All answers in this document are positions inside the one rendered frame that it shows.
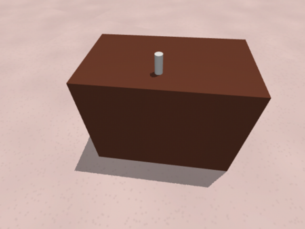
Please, can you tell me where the can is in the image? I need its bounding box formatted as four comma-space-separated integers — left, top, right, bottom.
154, 52, 163, 75

